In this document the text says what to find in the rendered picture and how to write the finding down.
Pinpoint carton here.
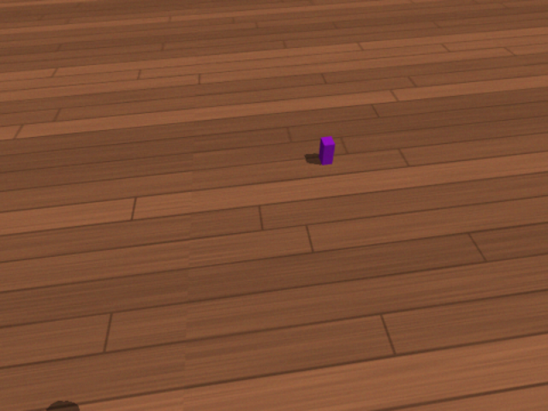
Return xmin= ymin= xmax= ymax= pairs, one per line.
xmin=319 ymin=136 xmax=335 ymax=165

